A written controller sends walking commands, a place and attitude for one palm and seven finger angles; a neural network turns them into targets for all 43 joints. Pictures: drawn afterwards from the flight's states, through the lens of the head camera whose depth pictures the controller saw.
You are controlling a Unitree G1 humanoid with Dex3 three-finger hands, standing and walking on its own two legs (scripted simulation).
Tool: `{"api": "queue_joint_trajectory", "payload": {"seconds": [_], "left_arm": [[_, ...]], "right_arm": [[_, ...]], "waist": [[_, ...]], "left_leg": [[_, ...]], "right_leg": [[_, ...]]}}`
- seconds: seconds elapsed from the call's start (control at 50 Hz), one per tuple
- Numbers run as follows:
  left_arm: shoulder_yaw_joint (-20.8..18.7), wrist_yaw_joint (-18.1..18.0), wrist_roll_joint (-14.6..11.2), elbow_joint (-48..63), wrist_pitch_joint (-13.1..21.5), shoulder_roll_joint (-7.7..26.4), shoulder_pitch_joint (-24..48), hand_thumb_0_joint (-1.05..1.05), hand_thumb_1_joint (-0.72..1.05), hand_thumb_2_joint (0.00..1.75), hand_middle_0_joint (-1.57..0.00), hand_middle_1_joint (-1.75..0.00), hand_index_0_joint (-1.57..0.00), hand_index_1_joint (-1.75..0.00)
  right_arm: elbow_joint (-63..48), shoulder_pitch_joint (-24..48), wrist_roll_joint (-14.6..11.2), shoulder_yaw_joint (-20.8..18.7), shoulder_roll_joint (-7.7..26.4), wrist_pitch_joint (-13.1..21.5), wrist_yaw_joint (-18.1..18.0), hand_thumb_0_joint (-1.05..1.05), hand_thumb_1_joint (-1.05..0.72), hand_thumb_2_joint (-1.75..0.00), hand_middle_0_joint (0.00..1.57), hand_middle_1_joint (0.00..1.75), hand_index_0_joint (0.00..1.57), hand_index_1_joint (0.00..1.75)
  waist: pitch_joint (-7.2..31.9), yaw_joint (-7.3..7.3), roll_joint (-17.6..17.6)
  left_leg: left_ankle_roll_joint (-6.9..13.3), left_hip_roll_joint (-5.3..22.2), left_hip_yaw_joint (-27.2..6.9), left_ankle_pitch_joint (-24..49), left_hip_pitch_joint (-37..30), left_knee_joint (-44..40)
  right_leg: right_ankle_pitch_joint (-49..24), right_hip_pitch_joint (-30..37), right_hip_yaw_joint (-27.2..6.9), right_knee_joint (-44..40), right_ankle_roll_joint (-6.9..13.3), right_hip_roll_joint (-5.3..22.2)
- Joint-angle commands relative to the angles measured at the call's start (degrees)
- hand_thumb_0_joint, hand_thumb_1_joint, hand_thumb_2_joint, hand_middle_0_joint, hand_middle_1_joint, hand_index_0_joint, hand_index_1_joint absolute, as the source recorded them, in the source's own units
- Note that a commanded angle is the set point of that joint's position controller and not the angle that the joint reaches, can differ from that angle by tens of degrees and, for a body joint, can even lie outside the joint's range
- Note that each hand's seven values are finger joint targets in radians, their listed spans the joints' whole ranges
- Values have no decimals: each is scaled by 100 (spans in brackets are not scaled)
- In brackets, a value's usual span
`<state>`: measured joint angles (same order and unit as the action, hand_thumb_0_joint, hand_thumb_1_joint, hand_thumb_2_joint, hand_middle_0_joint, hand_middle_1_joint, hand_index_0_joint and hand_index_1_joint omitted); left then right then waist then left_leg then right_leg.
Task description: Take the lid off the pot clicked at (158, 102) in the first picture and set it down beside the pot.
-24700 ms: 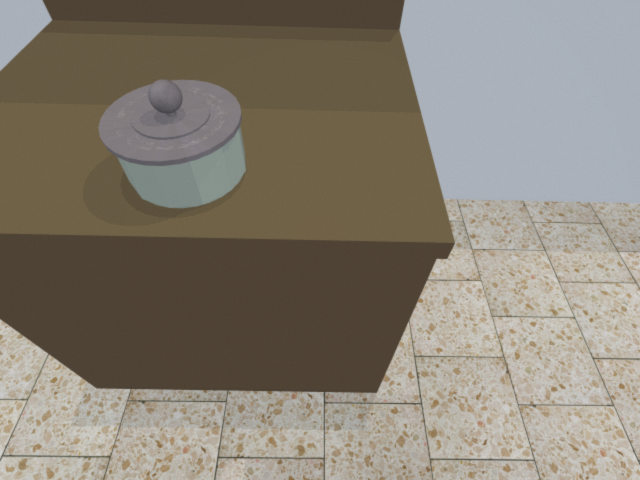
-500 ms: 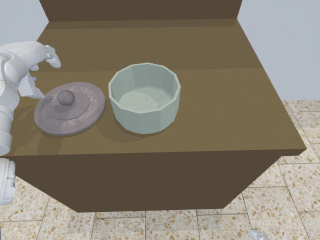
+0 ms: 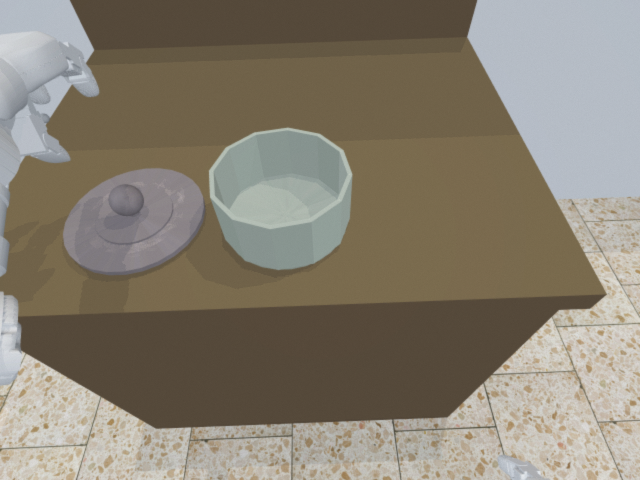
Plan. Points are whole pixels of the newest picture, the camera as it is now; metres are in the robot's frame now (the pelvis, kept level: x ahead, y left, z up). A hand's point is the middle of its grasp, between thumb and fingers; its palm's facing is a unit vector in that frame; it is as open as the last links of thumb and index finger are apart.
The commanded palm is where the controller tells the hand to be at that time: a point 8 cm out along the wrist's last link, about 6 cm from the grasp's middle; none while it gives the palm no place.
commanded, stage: raise the empty hand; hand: left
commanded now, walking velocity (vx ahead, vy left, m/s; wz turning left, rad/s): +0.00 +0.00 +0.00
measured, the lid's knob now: (126, 200) +0.47 +0.27 +0.08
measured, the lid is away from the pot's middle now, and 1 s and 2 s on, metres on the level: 0.22 0.22 0.22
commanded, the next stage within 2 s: draw the hand back to the body in 0.08 s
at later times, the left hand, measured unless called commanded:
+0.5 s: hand (44, 141) +0.42 +0.28 +0.22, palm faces -0.22 -0.05 -0.97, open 11.0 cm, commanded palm +0.39 +0.29 +0.29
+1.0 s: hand (46, 116) +0.38 +0.23 +0.28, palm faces +0.40 -0.89 -0.22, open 10.8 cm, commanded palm +0.32 +0.28 +0.28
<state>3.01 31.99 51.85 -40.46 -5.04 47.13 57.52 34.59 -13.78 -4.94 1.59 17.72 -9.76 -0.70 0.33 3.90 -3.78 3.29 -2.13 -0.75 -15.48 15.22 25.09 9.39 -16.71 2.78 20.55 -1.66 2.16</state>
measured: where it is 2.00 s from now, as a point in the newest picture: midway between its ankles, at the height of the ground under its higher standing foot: outside the picture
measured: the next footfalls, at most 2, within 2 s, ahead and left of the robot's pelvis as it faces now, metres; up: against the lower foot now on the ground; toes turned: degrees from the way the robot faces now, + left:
none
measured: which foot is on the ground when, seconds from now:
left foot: down 0.00-1.00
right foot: down 0.00-1.00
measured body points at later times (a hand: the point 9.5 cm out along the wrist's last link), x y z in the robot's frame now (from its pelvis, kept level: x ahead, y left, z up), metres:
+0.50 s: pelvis +0.00 +0.00 +0.00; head +0.04 -0.02 +0.45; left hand +0.43 +0.28 +0.27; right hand +0.12 -0.26 -0.12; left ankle -0.04 +0.08 -0.74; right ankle +0.00 -0.15 -0.74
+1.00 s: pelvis +0.01 -0.02 +0.00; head +0.03 -0.02 +0.45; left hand +0.35 +0.27 +0.29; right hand +0.16 -0.26 -0.10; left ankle -0.04 +0.08 -0.74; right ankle +0.00 -0.15 -0.74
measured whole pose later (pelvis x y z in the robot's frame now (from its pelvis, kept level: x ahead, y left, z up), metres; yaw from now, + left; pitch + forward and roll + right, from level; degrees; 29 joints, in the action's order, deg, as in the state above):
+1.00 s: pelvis +0.01 -0.02 +0.00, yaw -3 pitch -1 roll -1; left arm -22.8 -2.5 -3.5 -4.5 6.7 28.3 24.1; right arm 36.7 -11.7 -2.2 3.2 13.5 3.6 -2.7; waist -2.8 0.0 -1.7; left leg 1.4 0.2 1.3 -17.7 5.7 24.0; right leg 12.0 -9.5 0.7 22.1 -0.3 -0.2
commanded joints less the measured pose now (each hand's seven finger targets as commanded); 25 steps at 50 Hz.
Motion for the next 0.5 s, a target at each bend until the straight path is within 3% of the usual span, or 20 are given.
{"api": "queue_joint_trajectory", "payload": {"seconds": [0.0, 0.02, 0.06, 0.08, 0.1, 0.16, 0.18, 0.22, 0.24, 0.28, 0.3, 0.32, 0.36, 0.38, 0.4, 0.44, 0.48], "left_arm": [[-649, -226, 58, 695, -90, 1786, 2634, 0, -15, 93, -50, -57, -50, -57], [-586, -197, 47, 483, -101, 1714, 2460, 0, -15, 93, -50, -57, -50, -57], [-402, -175, 3, 987, -87, 1524, 2657, 0, -15, 93, -50, -57, -50, -57], [-284, -191, -57, 1248, -86, 1437, 2778, 0, -15, 93, -50, -57, -50, -57], [-542, -216, 22, 1453, -96, 1703, 2906, 0, -15, 93, -50, -57, -50, -57], [-703, -184, 65, 340, -137, 1933, 2514, 0, -15, 93, -50, -57, -50, -57], [-685, -182, -9, 451, -93, 1968, 2452, 0, -15, 93, -50, -57, -50, -57], [-519, -171, 18, 1322, -39, 1744, 2850, 0, -15, 93, -50, -57, -50, -57], [-524, -181, 2, 1433, -42, 1672, 2689, 0, -15, 93, -50, -57, -50, -57], [-770, -204, -116, 1572, -10, 1891, 2284, 0, -15, 93, -50, -57, -50, -57], [-1018, -201, -67, 1598, -4, 2097, 2190, 0, -15, 93, -50, -57, -50, -57], [-1088, -190, -85, 1436, -4, 2133, 1999, 0, -15, 93, -50, -57, -50, -57], [-899, -141, -162, 1531, -45, 1849, 1826, 0, -15, 93, -50, -57, -50, -57], [-881, -153, -247, 1902, -37, 1837, 1770, 0, -15, 93, -50, -57, -50, -57], [-1068, -165, -215, 2183, -46, 2009, 1792, 0, -15, 93, -50, -57, -50, -57], [-998, -144, -240, 1874, -115, 1828, 1489, 0, -15, 93, -50, -57, -50, -57], [-1218, -179, -336, 2295, -93, 2111, 1436, 0, -15, 93, -50, -57, -50, -57]], "right_arm": [[-589, -31, 3, -299, 845, 184, -39, 0, -90, -90, 20, 30, 20, 30], [-618, 44, -33, -278, 842, 168, -44, 0, -90, -90, 20, 30, 20, 30], [-685, 152, -45, -280, 814, 159, -36, 0, -90, -90, 20, 30, 20, 30], [-703, 197, -33, -313, 854, 150, -19, 0, -90, -90, 20, 30, 20, 30], [-705, 123, 5, -314, 813, 158, -22, 0, -90, -90, 20, 30, 20, 30], [-610, 49, -35, -241, 853, 131, -91, 0, -90, -90, 20, 30, 20, 30], [-634, 61, -45, -275, 918, 111, -75, 0, -90, -90, 20, 30, 20, 30], [-786, 257, -39, -267, 799, 117, -66, 0, -90, -90, 20, 30, 20, 30], [-815, 278, -31, -278, 759, 154, -66, 0, -90, -90, 20, 30, 20, 30], [-794, 231, -4, -298, 844, 161, -41, 0, -90, -90, 20, 30, 20, 30], [-838, 217, 12, -270, 791, 162, -38, 0, -90, -90, 20, 30, 20, 30], [-841, 267, -12, -253, 795, 161, -36, 0, -90, -90, 20, 30, 20, 30], [-875, 341, -43, -251, 777, 152, -9, 0, -90, -90, 20, 30, 20, 30], [-904, 386, -28, -291, 824, 160, 22, 0, -90, -90, 20, 30, 20, 30], [-960, 389, -14, -276, 765, 166, 33, 0, -90, -90, 20, 30, 20, 30], [-937, 413, -33, -251, 749, 175, 18, 0, -90, -90, 20, 30, 20, 30], [-984, 489, -21, -277, 831, 185, 31, 0, -90, -90, 20, 30, 20, 30]], "waist": [[2164, 26, -18], [1970, 23, 103], [2165, 9, -34], [2273, 53, -301], [2508, 4, -347], [1973, 27, 224], [1978, 9, 156], [2350, -15, -198], [2434, -27, -311], [2431, -54, -394], [2528, -126, -225], [2369, -133, -141], [2165, -133, -108], [2304, -140, -351], [2463, -196, -317], [2074, -160, -90], [2269, -206, -247]], "left_leg": [[50, -1, -154, 2826, -754, -80], [53, 4, -100, 2593, -600, -91], [55, 9, -125, 2650, -718, -118], [41, 32, -156, 2877, -910, -66], [68, 1, -173, 3011, -1020, -45], [58, -10, -42, 2315, -468, -109], [60, -13, -22, 2169, -414, -144], [86, -13, -103, 2564, -690, -123], [97, 1, -127, 2778, -876, -78], [77, 34, -149, 2978, -974, -38], [96, 10, -153, 2965, -899, -50], [101, 5, -124, 2939, -765, -35], [70, 29, -138, 2945, -719, -77], [66, 37, -145, 3095, -870, -51], [77, 29, -179, 3083, -931, -57], [71, 37, -153, 2830, -763, -81], [63, 28, -149, 2787, -810, -65]], "right_leg": [[-1576, 1000, 115, 109, 408, -395], [-1522, 959, 134, 118, 404, -380], [-1504, 985, 127, 139, 411, -366], [-1504, 913, 105, 138, 436, -339], [-1582, 1018, 76, 134, 421, -388], [-1461, 1020, 125, 131, 385, -382], [-1449, 1068, 103, 99, 407, -330], [-1547, 1159, 80, 174, 414, -337], [-1526, 1093, 56, 170, 413, -339], [-1552, 1053, 77, 144, 428, -339], [-1579, 1202, 65, 176, 406, -365], [-1647, 1213, 80, 204, 405, -349], [-1606, 1111, 121, 208, 391, -348], [-1631, 1123, 92, 185, 410, -312], [-1555, 1202, 80, 215, 393, -348], [-1433, 1035, 130, 180, 386, -358], [-1433, 1157, 101, 224, 412, -322]]}}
